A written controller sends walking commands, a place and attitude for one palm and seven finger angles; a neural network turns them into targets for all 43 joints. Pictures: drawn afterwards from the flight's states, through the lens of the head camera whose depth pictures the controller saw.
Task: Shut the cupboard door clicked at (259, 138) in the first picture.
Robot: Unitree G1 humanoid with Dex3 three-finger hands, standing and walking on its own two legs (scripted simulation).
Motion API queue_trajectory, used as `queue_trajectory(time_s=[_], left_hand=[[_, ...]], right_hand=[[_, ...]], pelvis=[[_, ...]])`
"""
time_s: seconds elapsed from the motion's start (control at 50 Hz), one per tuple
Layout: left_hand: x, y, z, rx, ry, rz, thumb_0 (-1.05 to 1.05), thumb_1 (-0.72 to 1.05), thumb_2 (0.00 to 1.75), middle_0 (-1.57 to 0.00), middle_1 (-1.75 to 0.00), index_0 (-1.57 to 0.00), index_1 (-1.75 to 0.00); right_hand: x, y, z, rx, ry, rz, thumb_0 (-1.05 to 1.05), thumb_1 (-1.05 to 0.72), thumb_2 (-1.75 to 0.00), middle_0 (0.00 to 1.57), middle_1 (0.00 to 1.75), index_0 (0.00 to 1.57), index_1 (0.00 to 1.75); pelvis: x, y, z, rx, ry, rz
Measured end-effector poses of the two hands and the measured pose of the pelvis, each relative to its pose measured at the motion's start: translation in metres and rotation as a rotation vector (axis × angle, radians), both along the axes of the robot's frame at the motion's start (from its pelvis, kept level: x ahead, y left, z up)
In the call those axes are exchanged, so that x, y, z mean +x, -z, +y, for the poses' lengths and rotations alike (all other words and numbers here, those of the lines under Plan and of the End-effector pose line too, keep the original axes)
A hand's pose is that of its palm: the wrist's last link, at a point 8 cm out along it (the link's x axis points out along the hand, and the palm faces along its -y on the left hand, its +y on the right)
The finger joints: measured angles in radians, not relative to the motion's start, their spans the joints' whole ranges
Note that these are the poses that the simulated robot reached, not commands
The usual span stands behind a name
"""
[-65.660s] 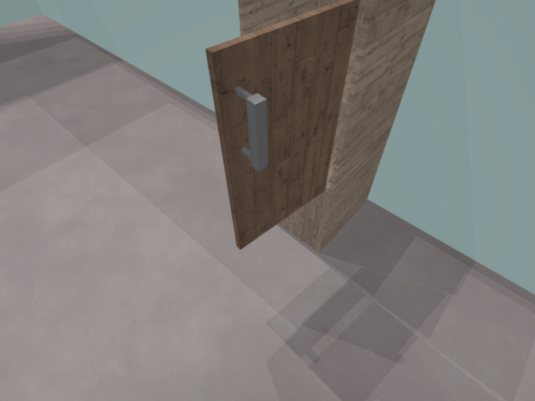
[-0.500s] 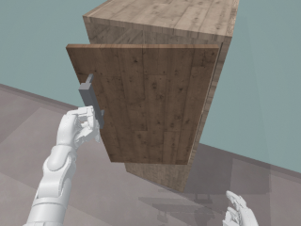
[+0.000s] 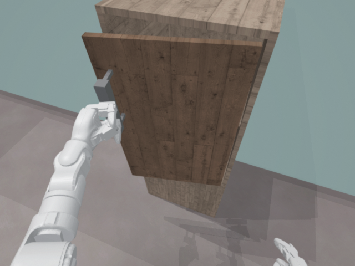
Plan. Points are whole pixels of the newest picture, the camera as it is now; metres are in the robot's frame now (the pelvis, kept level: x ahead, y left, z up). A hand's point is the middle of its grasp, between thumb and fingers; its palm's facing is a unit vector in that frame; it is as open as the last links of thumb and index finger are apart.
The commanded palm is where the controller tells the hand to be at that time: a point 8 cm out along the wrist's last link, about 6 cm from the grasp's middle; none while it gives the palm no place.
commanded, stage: push the door shut along its arc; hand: left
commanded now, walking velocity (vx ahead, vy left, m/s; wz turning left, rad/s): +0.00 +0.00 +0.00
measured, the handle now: (113, 103) +0.47 +0.18 +0.11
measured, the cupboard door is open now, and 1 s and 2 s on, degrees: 13 0 0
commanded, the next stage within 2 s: pull the fist back off the door in 0.84 s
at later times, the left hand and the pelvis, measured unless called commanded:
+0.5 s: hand (133, 110) +0.44 +0.13 +0.11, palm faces -0.26 -0.96 -0.04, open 3.2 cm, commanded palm +0.44 +0.17 +0.11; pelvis -0.01 +0.01 -0.01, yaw -1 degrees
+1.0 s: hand (140, 103) +0.46 +0.11 +0.12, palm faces -0.27 -0.96 +0.00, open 3.1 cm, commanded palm +0.49 +0.14 +0.11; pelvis -0.03 +0.00 -0.02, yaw +0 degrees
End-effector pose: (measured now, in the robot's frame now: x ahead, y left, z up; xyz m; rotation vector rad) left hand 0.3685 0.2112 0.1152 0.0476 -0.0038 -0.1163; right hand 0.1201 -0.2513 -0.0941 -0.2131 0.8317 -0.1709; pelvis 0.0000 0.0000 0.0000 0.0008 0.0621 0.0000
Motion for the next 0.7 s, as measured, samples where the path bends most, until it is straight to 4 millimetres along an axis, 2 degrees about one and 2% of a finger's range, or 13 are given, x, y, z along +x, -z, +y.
queue_trajectory(time_s=[0.26,0.34,0.58,0.7], left_hand=[[0.032,-0.002,-0.005,0.006,0.075,0.015,0.01,1.02,1.03,-1.3,-1.5,-1.3,-1.5],[0.044,-0.003,-0.019,0.005,0.128,0.015,0.02,0.99,1.0,-1.3,-1.5,-1.3,-1.5],[0.077,-0.002,-0.036,-0.002,0.189,0.026,0.02,0.91,0.92,-1.3,-1.5,-1.3,-1.5],[0.09,-0.001,-0.039,-0.02,0.204,0.026,0.02,0.9,0.91,-1.3,-1.5,-1.3,-1.5]], right_hand=[[-0.031,0.01,-0.001,-0.009,0.032,0.082,0.01,-0.9,-0.9,0.2,0.3,0.21,0.3],[-0.041,0.013,-0.002,-0.013,0.044,0.104,0.01,-0.9,-0.9,0.2,0.3,0.21,0.3],[-0.079,0.022,-0.009,-0.021,0.106,0.2,0.01,-0.9,-0.9,0.2,0.3,0.21,0.3],[-0.097,0.023,-0.014,-0.036,0.134,0.251,0.01,-0.9,-0.9,0.2,0.3,0.21,0.3]], pelvis=[[-0.006,0.004,0.004,-0.003,-0.001,0.031],[-0.008,0.006,0.006,-0.003,0.001,0.047],[-0.008,0.011,0.006,-0.001,0.017,0.095],[-0.009,0.013,0.004,-0.003,0.02,0.119]])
